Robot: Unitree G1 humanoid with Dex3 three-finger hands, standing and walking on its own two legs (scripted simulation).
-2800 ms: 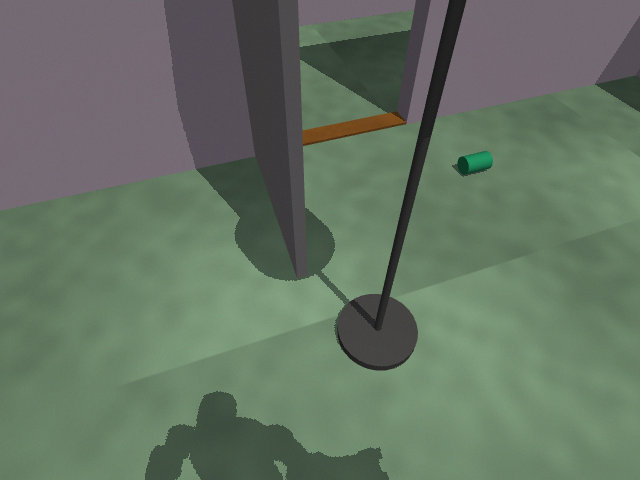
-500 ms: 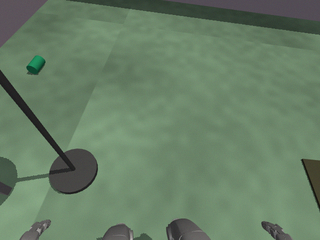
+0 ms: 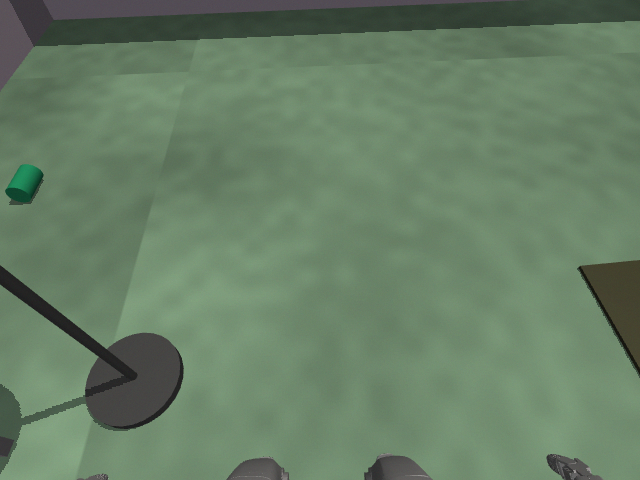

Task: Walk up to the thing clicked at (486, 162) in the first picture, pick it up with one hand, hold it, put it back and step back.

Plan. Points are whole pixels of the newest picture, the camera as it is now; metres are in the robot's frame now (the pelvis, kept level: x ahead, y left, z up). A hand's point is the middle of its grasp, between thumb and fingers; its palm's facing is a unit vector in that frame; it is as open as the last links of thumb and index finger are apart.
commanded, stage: walk up
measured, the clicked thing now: (25, 183) +1.24 +1.27 -0.69
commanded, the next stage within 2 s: stand in 0.82 s
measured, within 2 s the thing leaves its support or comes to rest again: neither
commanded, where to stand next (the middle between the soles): +0.06 +0.02 m, yaw -6 degrees
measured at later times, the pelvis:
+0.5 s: pelvis -0.01 -0.01 +0.02, yaw -6 degrees
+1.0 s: pelvis +0.01 +0.00 +0.04, yaw -6 degrees
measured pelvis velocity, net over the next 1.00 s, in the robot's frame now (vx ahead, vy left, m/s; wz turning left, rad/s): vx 0.01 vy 0.00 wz -0.11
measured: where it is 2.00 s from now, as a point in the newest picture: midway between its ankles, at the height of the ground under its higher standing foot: outside the picture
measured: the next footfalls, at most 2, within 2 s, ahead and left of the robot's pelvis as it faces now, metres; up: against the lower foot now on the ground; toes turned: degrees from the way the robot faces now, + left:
none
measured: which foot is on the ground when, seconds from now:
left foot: down 0.00-1.00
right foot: down 0.00-1.00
